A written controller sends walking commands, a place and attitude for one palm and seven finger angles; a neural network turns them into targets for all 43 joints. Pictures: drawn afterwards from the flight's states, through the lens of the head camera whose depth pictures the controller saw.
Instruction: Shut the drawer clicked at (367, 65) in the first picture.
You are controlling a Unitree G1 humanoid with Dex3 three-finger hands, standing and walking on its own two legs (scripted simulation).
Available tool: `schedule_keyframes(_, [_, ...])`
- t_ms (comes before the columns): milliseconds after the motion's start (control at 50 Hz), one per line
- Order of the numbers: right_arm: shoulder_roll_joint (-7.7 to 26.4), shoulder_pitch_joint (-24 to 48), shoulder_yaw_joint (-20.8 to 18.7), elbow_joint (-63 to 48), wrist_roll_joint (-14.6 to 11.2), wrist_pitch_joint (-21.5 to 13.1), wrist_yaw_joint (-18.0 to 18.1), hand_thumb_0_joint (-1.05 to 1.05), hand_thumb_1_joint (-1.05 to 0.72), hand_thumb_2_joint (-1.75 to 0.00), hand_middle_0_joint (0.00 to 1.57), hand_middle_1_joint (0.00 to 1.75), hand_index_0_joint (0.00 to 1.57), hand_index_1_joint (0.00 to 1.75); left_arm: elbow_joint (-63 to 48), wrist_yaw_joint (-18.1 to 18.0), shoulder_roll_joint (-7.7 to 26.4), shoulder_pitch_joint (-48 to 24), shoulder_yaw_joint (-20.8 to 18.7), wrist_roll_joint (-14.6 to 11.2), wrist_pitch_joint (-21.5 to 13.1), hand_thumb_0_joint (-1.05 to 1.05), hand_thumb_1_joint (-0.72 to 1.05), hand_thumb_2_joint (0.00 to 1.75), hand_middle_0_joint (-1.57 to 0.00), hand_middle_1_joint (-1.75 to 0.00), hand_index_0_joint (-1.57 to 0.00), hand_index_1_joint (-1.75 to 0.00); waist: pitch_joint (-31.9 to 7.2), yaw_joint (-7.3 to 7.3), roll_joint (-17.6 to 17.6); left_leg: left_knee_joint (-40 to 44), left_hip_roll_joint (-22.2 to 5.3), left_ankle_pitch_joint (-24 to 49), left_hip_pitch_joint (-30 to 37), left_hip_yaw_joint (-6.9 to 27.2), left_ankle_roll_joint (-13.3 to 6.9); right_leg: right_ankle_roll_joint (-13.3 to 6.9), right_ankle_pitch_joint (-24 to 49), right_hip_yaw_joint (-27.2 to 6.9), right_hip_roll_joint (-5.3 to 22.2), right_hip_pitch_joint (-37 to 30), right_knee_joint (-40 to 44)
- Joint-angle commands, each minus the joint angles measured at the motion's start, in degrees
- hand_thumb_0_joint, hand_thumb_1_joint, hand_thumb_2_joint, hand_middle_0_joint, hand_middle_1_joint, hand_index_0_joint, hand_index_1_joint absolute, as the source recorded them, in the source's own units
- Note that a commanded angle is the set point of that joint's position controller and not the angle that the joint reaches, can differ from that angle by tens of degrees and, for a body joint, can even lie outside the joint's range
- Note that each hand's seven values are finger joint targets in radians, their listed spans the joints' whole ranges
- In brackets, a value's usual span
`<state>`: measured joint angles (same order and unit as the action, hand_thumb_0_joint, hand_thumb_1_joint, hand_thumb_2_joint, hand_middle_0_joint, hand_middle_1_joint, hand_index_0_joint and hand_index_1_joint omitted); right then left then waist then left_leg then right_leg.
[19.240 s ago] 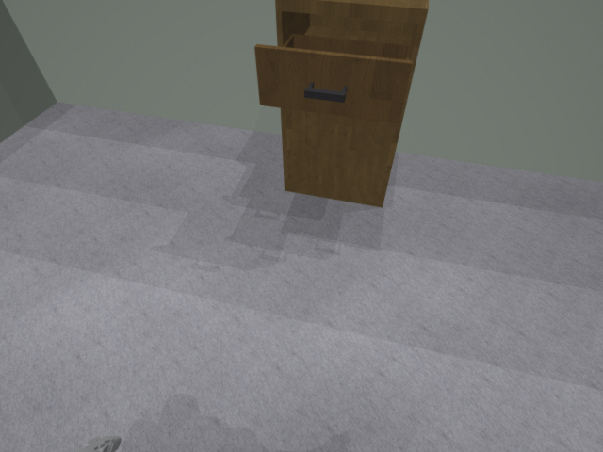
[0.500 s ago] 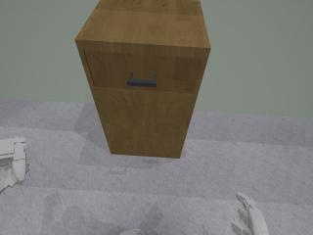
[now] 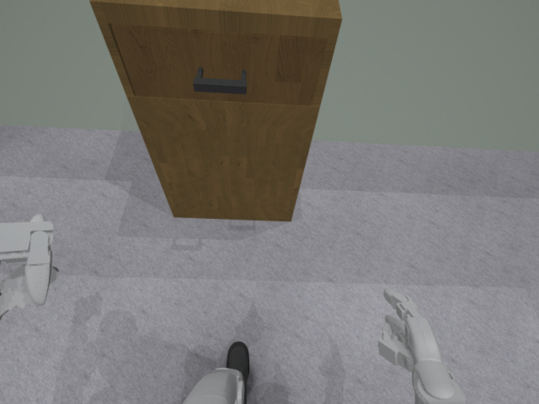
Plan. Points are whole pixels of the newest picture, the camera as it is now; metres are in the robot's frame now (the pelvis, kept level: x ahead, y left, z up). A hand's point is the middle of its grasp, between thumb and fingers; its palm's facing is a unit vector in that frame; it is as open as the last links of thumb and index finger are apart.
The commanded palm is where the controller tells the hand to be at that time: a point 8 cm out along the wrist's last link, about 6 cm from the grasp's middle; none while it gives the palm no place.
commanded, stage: stop stepping back and stand still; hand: left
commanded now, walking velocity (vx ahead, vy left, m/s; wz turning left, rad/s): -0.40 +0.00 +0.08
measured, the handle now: (221, 79) +0.75 +0.16 -0.03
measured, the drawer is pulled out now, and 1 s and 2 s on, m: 0.00 0.00 0.00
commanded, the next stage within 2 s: let the arm hang, fingers relaxed in 1.16 s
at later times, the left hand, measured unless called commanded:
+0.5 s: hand out of the picture +0.11 +0.25 +0.18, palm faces +0.30 -0.82 -0.50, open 3.3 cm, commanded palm +0.05 +0.29 +0.19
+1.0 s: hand out of the picture +0.09 +0.29 +0.17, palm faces +0.42 -0.80 -0.42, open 3.3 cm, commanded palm +0.03 +0.32 +0.19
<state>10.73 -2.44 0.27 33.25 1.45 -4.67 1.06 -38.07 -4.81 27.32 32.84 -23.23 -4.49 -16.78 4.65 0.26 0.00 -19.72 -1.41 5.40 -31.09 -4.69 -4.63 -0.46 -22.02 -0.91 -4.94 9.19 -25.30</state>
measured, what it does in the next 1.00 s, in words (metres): steps on the spot: left foot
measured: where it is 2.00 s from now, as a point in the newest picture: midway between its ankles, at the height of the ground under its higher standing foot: outside the picture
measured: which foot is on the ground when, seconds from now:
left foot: down 0.00-0.80, up 0.82-0.92, down 0.94-1.00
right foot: down 0.00-1.00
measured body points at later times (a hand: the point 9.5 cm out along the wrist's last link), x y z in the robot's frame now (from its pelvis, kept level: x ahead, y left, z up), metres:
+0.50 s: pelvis -0.07 +0.01 +0.01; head -0.05 +0.03 +0.46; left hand +0.09 +0.29 +0.20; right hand +0.10 -0.22 -0.06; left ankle +0.04 +0.09 -0.72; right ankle -0.10 -0.11 -0.73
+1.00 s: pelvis -0.09 +0.04 +0.01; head -0.08 +0.05 +0.46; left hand +0.06 +0.33 +0.19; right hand +0.08 -0.19 -0.07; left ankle -0.04 +0.13 -0.73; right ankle -0.11 -0.08 -0.73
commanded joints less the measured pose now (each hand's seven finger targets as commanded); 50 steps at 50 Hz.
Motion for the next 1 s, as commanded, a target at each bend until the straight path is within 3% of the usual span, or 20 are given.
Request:
schedule_keyframes(0, [8.2,-0.8,-3.3,-10.6,-2.6,-0.2,1.0,0.00,-0.90,-0.90,0.20,0.30,0.20,0.30,-10.8,-1.4,10.5,12.3,-12.6,-3.3,-3.4,0.00,0.90,0.90,-1.40,-1.60,-1.40,-1.60,-20.8,0.12,4.9,-10.2,-2.8,-14.3,29.4,5.0,3.0,2.2,11.3,-2.2,9.0,13.3,10.3])
schedule_keyframes(40, [8.1,-0.2,-3.3,-9.8,-2.4,0.2,1.8,0.00,-0.90,-0.90,0.20,0.30,0.20,0.30,-8.4,-2.0,10.9,11.2,-13.5,-3.4,-2.5,0.00,0.90,0.90,-1.40,-1.60,-1.40,-1.60,-12.7,-0.23,9.6,-24.4,2.0,-20.6,22.1,4.2,5.1,-2.4,7.0,-10.9,18.8,22.9,16.2])
schedule_keyframes(60, [7.1,-1.3,-3.3,-8.4,-2.0,0.8,2.2,0.00,-0.90,-0.90,0.20,0.30,0.20,0.30,-6.4,-2.3,8.7,10.7,-11.2,-3.0,-1.5,0.00,0.90,0.90,-1.40,-1.60,-1.40,-1.60,-8.6,-1.02,6.9,-29.4,1.7,-22.0,17.5,5.7,5.0,-5.0,9.8,-12.0,20.8,23.0,14.4])
schedule_keyframes(100, [6.6,-2.4,-2.0,-8.1,-1.9,1.1,2.8,0.00,-0.90,-0.90,0.20,0.30,0.20,0.30,-3.9,-3.1,6.4,5.7,-7.2,-1.3,0.7,0.00,0.90,0.90,-1.40,-1.60,-1.40,-1.60,-4.5,-2.08,0.7,-23.4,-0.1,-22.4,11.9,7.3,4.1,-5.5,17.1,-9.4,18.7,16.2,9.1])
schedule_keyframes(160, [9.3,-4.0,-2.3,-7.4,-2.4,-1.7,4.4,0.00,-0.90,-0.90,0.20,0.30,0.20,0.30,-3.2,-3.9,5.1,-2.0,-3.1,0.7,1.1,0.00,0.90,0.90,-1.40,-1.60,-1.40,-1.60,-2.8,-1.48,-1.8,-7.2,-1.3,-9.1,19.4,7.7,1.6,1.1,19.4,-3.8,10.6,12.8,4.2])
schedule_keyframes(200, [10.3,-6.0,-2.7,-7.3,-3.0,-3.0,4.7,0.00,-0.90,-0.90,0.20,0.30,0.20,0.30,-0.4,-4.1,5.1,-1.8,-2.1,1.6,0.7,0.00,0.90,0.90,-1.40,-1.60,-1.40,-1.60,-5.3,-0.52,1.6,-7.0,-3.1,-1.0,23.0,9.2,0.1,5.0,25.2,-3.1,7.3,9.7,3.7])
schedule_keyframes(280, [9.7,-4.0,-2.0,-8.3,-2.1,-4.4,4.3,0.00,-0.90,-0.90,0.20,0.30,0.20,0.30,-7.2,-3.5,5.5,-0.7,-3.2,1.9,-0.5,0.00,0.90,0.90,-1.40,-1.60,-1.40,-1.60,-8.4,0.05,-7.3,5.6,-6.5,-26.5,16.0,18.7,-1.1,2.4,4.0,-1.1,3.7,2.8,-0.6])
schedule_keyframes(340, [9.8,-3.8,-2.4,-9.1,-1.4,-5.3,3.8,0.00,-0.90,-0.90,0.20,0.30,0.20,0.30,-9.0,-3.5,7.2,4.1,-6.6,2.2,-0.6,0.00,0.90,0.90,-1.40,-1.60,-1.40,-1.60,-8.1,0.36,-9.5,12.1,-5.8,-42.8,5.0,19.2,0.1,0.4,-1.3,1.0,1.8,-5.8,-1.6])
schedule_keyframes(440, [8.1,-5.7,-2.7,-8.4,-1.0,-4.8,2.9,0.00,-0.90,-0.90,0.20,0.30,0.20,0.30,-7.1,-3.4,6.7,9.7,-8.0,0.2,-0.7,0.00,0.90,0.90,-1.40,-1.60,-1.40,-1.60,-10.6,-0.65,0.0,-5.0,0.5,-24.5,17.3,8.8,3.9,-2.9,-5.5,-3.2,7.9,5.3,10.9])
schedule_keyframes(500, [8.4,-6.3,-3.2,-6.2,-1.3,-4.3,3.5,0.00,-0.90,-0.90,0.20,0.30,0.20,0.30,-3.9,-3.8,3.2,5.9,-4.4,-0.2,-0.3,0.00,0.90,0.90,-1.40,-1.60,-1.40,-1.60,-7.2,-1.62,2.6,-14.2,0.7,-20.2,24.7,8.3,4.2,-4.7,-8.5,-7.1,11.8,17.9,13.8])
schedule_keyframes(560, [8.8,-5.8,-2.8,-5.2,-1.4,-5.3,4.5,0.00,-0.90,-0.90,0.20,0.30,0.20,0.30,-3.2,-4.0,2.7,-0.2,-2.1,1.0,0.3,0.00,0.90,0.90,-1.40,-1.60,-1.40,-1.60,-3.3,-2.23,-1.4,-7.1,-1.5,-21.5,26.2,11.2,3.5,-1.8,-5.6,-2.8,7.1,18.4,9.9])
schedule_keyframes(640, [9.4,-3.3,-1.7,-6.1,-0.9,-6.5,5.5,0.00,-0.90,-0.90,0.20,0.30,0.20,0.30,-6.3,-4.1,3.9,-5.5,-2.8,3.5,0.3,0.00,0.90,0.90,-1.40,-1.60,-1.40,-1.60,-2.4,-0.37,-15.4,19.6,-8.4,-54.4,7.9,25.6,1.9,0.8,-4.6,1.5,-1.3,0.7,-9.3])
schedule_keyframes(720, [6.7,-4.1,-1.6,-7.1,-0.4,-6.2,4.0,0.00,-0.90,-0.90,0.20,0.30,0.20,0.30,-8.9,-3.9,4.5,1.1,-3.6,3.2,0.9,0.00,0.90,0.90,-1.40,-1.60,-1.40,-1.60,-7.3,0.87,-8.6,12.0,-4.2,-40.1,7.9,15.1,3.3,-0.9,-3.0,1.8,0.9,-6.6,1.4])
schedule_keyframes(760, [6.0,-4.5,-2.0,-7.2,0.0,-4.7,3.1,0.00,-0.90,-0.90,0.20,0.30,0.20,0.30,-8.9,-3.4,5.4,4.9,-4.6,2.5,0.7,0.00,0.90,0.90,-1.40,-1.60,-1.40,-1.60,-8.9,0.09,0.6,-7.1,2.0,-26.1,16.7,6.5,4.9,-3.1,-5.9,-6.8,9.1,4.0,13.7])
schedule_keyframes(780, [7.1,-4.7,-2.9,-6.5,-0.1,-3.8,2.8,0.00,-0.90,-0.90,0.20,0.30,0.20,0.30,-8.7,-3.3,5.6,4.4,-5.2,1.8,0.6,0.00,0.90,0.90,-1.40,-1.60,-1.40,-1.60,-8.8,-0.34,5.9,-20.3,3.3,-21.6,21.6,6.2,5.3,-6.2,-14.3,-15.2,15.3,15.1,18.4])
schedule_keyframes(820, [6.6,-6.0,-3.4,-5.5,-0.9,-2.5,2.6,0.00,-0.90,-0.90,0.20,0.30,0.20,0.30,-5.8,-3.6,2.9,3.4,-4.6,1.1,1.6,0.00,0.90,0.90,-1.40,-1.60,-1.40,-1.60,-5.0,-1.23,9.4,-28.3,1.7,-20.8,13.6,7.6,5.1,-10.4,-12.0,-17.5,19.5,15.9,16.3])
schedule_keyframes(860, [6.4,-5.7,-2.7,-5.2,-1.4,-2.9,3.0,0.00,-0.90,-0.90,0.20,0.30,0.20,0.30,-3.6,-4.1,2.6,1.1,-4.2,1.2,1.7,0.00,0.90,0.90,-1.40,-1.60,-1.40,-1.60,-2.4,-1.93,3.8,-16.3,0.0,-21.8,15.1,7.8,4.0,-7.2,-5.2,-12.7,15.9,14.2,11.4])
schedule_keyframes(900, [7.7,-5.1,-2.4,-5.2,-1.8,-4.5,4.0,0.00,-0.90,-0.90,0.20,0.30,0.20,0.30,-3.6,-4.4,2.4,0.8,-3.4,1.9,1.0,0.00,0.90,0.90,-1.40,-1.60,-1.40,-1.60,-3.8,-0.93,-3.8,-2.9,-1.9,-14.4,20.3,9.8,2.4,-2.0,6.6,-5.7,7.9,9.4,4.0])
schedule_keyframes(940, [9.2,-4.5,-2.9,-6.1,-2.6,-5.9,4.8,0.00,-0.90,-0.90,0.20,0.30,0.20,0.30,-4.7,-4.2,3.5,-1.2,-2.5,2.1,0.3,0.00,0.90,0.90,-1.40,-1.60,-1.40,-1.60,-7.3,-0.13,-3.0,-3.1,-5.5,-2.2,24.0,12.2,1.2,1.2,16.2,-3.1,5.2,5.5,0.0])
schedule_keyframes(980, [7.2,-4.6,-1.5,-5.9,-1.5,-6.2,4.6,0.00,-0.90,-0.90,0.20,0.30,0.20,0.30,-6.6,-3.7,4.8,0.2,-4.2,2.3,0.2,0.00,0.90,0.90,-1.40,-1.60,-1.40,-1.60,-9.6,0.34,-10.7,4.8,-7.6,-5.7,21.1,18.4,1.1,1.7,5.8,0.4,3.7,3.3,-6.1])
